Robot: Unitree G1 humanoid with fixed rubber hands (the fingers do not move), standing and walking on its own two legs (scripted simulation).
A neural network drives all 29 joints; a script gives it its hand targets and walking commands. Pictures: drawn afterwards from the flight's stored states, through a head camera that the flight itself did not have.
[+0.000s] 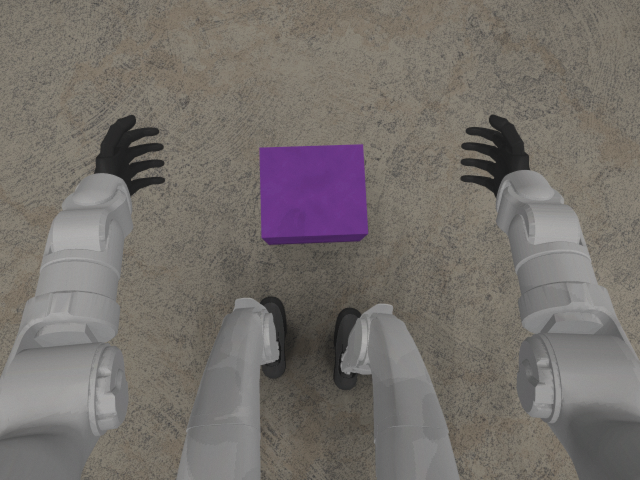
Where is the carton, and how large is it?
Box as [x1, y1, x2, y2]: [259, 144, 367, 244]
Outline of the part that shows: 362,144 259,148 261,237 268,244 360,240 367,233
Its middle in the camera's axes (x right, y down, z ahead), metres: -0.02 -0.09 +0.97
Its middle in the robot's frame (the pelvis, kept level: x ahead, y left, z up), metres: +0.52 +0.02 -0.58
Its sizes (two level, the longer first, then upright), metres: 0.246 0.215 0.158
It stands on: the floor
